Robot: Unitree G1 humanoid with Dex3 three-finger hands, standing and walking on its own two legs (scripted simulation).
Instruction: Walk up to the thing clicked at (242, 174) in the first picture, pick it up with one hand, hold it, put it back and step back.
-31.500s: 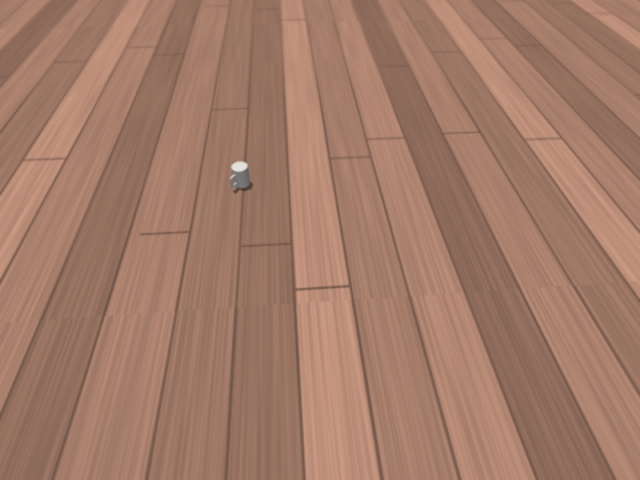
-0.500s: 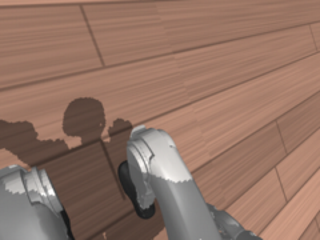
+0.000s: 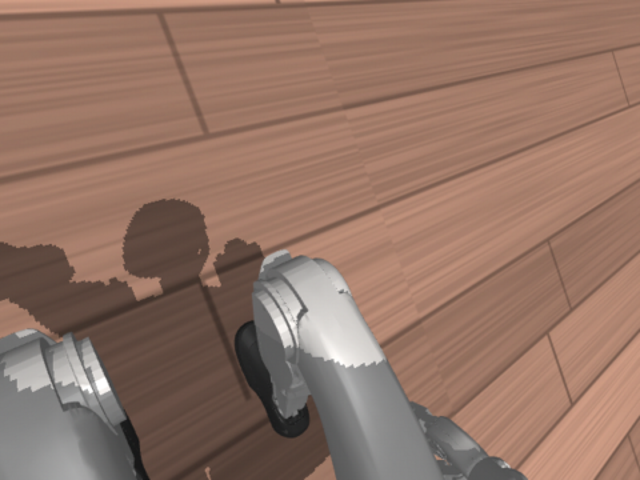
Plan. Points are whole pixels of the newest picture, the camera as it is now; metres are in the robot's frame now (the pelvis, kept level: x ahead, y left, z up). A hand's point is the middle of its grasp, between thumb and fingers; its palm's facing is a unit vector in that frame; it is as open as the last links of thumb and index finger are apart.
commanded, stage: close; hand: left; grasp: from above
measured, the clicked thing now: out of the picture +0.47 +0.32 -0.26
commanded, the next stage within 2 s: settle in 0.58 s
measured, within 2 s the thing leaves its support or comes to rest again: leaves its support in 1.04 s
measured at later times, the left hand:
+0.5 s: hand out of the picture +0.46 +0.33 -0.23, palm faces -0.43 -0.15 -0.89, open 10.6 cm
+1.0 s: hand out of the picture +0.46 +0.33 -0.22, palm faces -0.42 -0.14 -0.90, open 10.3 cm
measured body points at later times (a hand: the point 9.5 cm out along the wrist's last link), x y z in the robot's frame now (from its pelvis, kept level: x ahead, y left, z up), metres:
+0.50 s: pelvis +0.00 +0.00 +0.00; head +0.27 +0.12 +0.34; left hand +0.48 +0.33 -0.18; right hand +0.05 -0.25 -0.06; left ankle +0.07 +0.13 -0.28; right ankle +0.11 -0.11 -0.28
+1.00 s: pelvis +0.00 +0.00 +0.00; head +0.27 +0.12 +0.34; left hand +0.48 +0.33 -0.17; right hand +0.05 -0.25 -0.06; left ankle +0.07 +0.13 -0.28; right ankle +0.11 -0.11 -0.28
